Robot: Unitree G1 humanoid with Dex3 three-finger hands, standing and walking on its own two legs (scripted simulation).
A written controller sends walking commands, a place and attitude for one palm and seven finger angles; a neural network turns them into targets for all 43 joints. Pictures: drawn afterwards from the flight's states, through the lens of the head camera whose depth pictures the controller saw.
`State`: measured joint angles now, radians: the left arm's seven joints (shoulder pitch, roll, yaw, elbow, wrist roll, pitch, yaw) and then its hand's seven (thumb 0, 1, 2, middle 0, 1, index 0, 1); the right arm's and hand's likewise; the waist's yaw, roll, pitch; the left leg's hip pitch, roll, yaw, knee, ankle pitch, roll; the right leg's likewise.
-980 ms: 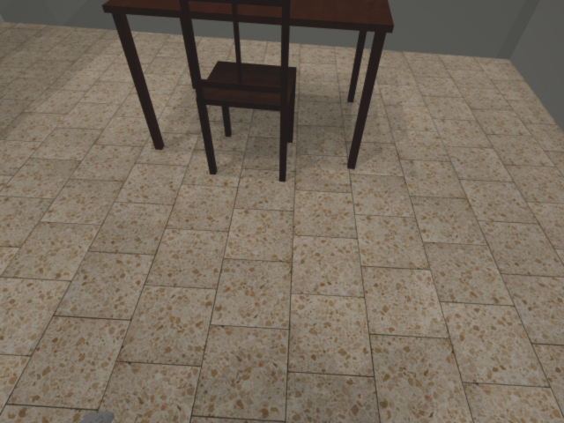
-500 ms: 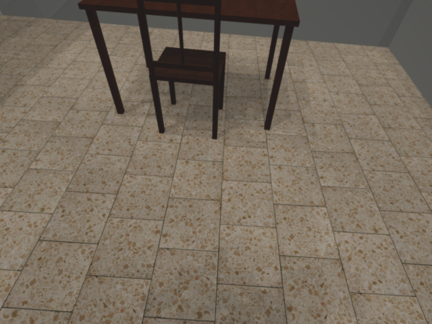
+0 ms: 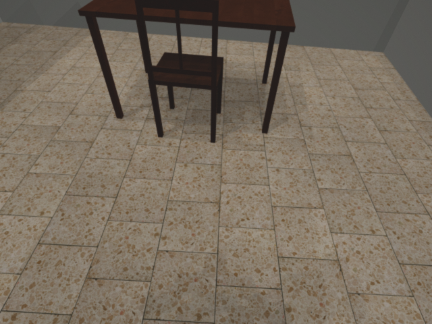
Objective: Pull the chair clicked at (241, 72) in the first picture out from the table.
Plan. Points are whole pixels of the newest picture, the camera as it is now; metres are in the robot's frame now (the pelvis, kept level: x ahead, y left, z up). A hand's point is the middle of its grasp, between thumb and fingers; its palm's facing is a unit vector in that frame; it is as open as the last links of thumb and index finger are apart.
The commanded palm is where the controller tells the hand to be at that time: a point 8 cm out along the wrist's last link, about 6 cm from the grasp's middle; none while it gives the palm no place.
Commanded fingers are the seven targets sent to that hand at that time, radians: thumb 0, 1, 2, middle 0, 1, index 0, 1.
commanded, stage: look at it before walking up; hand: left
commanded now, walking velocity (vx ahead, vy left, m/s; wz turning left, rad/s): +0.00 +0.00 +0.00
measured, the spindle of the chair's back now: (179, 41) +1.43 +0.27 -0.09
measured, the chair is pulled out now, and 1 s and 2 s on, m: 0.00 0.00 0.00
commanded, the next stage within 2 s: walk to a spot facing it in 0.46 s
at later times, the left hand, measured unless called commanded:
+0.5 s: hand out of the picture +0.06 +0.25 -0.16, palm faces -0.03 -0.95 -0.32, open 7.4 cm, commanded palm none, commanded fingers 0.00 0.90 0.90 -0.20 -0.30 -0.20 -0.30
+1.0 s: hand out of the picture +0.02 +0.25 -0.20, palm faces +0.18 -0.97 -0.17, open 7.4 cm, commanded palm none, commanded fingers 0.00 0.90 0.90 -0.20 -0.30 -0.20 -0.30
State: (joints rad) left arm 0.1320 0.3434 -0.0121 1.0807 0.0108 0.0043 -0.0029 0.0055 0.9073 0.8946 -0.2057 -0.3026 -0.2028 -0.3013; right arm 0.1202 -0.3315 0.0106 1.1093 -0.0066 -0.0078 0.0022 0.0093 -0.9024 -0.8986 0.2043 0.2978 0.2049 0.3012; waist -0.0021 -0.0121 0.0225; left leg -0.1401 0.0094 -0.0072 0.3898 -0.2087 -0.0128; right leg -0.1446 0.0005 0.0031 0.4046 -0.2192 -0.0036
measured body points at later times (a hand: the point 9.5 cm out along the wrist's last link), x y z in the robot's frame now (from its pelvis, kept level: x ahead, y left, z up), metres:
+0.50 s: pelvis +0.00 +0.00 +0.00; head +0.00 +0.01 +0.45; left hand +0.06 +0.30 -0.14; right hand +0.07 -0.29 -0.13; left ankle +0.00 +0.13 -0.74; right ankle +0.00 -0.12 -0.74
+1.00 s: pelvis +0.06 +0.06 -0.02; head +0.07 +0.10 +0.43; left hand +0.01 +0.31 -0.19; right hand +0.10 -0.18 -0.15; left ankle +0.05 +0.14 -0.74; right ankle +0.02 -0.09 -0.68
